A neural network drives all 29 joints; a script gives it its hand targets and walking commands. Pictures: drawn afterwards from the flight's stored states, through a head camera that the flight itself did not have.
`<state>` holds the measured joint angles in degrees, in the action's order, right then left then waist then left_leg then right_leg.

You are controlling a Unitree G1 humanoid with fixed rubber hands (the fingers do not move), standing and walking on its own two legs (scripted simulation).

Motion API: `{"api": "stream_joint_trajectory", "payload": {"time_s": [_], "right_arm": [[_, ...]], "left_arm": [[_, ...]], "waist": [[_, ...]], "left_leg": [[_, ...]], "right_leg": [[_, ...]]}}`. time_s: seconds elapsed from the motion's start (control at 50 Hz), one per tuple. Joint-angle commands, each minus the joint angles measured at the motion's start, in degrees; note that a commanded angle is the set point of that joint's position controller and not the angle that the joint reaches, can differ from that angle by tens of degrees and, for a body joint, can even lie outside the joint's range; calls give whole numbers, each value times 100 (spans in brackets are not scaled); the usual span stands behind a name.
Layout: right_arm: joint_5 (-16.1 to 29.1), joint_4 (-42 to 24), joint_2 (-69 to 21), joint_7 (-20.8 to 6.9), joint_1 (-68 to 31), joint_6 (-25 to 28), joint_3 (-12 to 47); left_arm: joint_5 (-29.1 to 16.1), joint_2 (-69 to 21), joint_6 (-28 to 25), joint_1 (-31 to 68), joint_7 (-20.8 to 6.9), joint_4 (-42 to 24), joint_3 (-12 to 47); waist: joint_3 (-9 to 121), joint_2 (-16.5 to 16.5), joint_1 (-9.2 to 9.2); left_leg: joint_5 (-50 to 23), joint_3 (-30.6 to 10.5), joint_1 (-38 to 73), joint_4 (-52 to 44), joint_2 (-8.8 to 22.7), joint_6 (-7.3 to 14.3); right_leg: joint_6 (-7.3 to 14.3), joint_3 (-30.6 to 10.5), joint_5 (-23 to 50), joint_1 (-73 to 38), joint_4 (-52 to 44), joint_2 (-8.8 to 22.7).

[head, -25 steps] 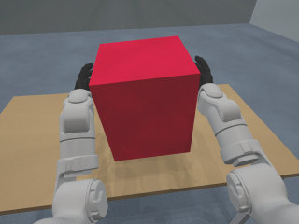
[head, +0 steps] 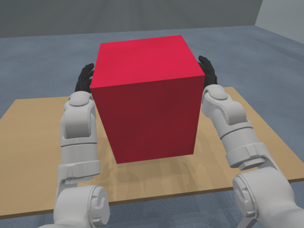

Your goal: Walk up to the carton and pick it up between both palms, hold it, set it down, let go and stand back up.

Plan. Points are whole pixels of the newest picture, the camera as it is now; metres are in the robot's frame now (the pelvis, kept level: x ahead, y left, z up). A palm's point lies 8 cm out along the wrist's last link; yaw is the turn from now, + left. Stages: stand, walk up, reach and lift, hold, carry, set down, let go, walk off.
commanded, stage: hold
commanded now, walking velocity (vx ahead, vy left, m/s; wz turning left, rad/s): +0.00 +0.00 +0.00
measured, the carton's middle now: (148, 100) +0.38 +0.01 +0.19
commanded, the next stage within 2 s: none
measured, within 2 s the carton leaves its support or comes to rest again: neither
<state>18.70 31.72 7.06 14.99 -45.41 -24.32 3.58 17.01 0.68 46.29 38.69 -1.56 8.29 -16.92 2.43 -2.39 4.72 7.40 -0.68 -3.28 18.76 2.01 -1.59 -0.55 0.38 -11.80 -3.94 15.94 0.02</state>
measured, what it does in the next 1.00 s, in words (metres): stands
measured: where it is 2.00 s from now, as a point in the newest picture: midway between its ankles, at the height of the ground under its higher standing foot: outside the picture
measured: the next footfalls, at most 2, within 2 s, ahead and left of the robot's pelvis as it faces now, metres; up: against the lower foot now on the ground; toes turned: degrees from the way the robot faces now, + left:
none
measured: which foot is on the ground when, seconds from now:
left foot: down 0.00-1.00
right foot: down 0.00-1.00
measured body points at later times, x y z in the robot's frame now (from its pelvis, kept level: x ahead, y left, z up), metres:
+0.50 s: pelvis +0.00 +0.00 +0.00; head -0.07 +0.02 +0.44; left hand +0.37 +0.16 +0.23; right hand +0.38 -0.14 +0.23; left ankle +0.04 +0.13 -0.75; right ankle -0.02 -0.12 -0.75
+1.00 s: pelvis +0.00 +0.00 +0.00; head -0.07 +0.02 +0.44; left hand +0.37 +0.16 +0.23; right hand +0.38 -0.14 +0.23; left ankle +0.04 +0.13 -0.75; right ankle -0.02 -0.12 -0.75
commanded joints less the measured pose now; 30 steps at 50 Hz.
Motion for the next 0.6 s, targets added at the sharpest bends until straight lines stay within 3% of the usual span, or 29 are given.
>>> {"api": "stream_joint_trajectory", "payload": {"time_s": [0.0,0.06,0.2,0.3,0.36,0.46,0.58], "right_arm": [[425,-1337,-3709,-617,-4224,70,1639],[268,-1197,-3758,-649,-4301,54,1409],[457,-1716,-4041,-580,-4558,141,1703],[338,-1420,-3924,-589,-4374,108,1661],[362,-1484,-3938,-607,-4455,152,1680],[536,-1845,-3973,-575,-4552,203,1849],[429,-1592,-3831,-591,-4258,111,1700]], "left_arm": [[-775,-3287,-463,3950,-792,-474,2371],[-741,-3295,-445,4120,-892,-375,2364],[-1140,-3504,-630,4425,-771,-730,2842],[-902,-3340,-580,4106,-799,-409,2460],[-885,-3364,-571,4131,-802,-460,2473],[-1052,-3484,-605,4199,-727,-760,2748],[-941,-3430,-515,4006,-751,-707,2670]], "waist": [[1421,203,16],[1238,241,46],[1979,404,143],[1661,227,4],[1751,258,-43],[2046,353,11],[1628,353,65]], "left_leg": [[-1150,258,1310,-60,-442,63],[-631,275,1013,-237,-427,104],[-1256,198,1306,81,-487,6],[-850,214,1151,-98,-476,134],[-976,203,1171,-78,-462,128],[-1539,168,1429,134,-468,28],[-1238,197,1295,-8,-445,18]], "right_leg": [[-339,272,806,748,-401,-371],[-298,249,428,756,-439,-323],[-391,257,1159,747,-294,-330],[-391,261,802,716,-340,-317],[-359,267,797,669,-326,-344],[-373,278,1225,666,-267,-389],[-342,274,901,728,-327,-368]]}}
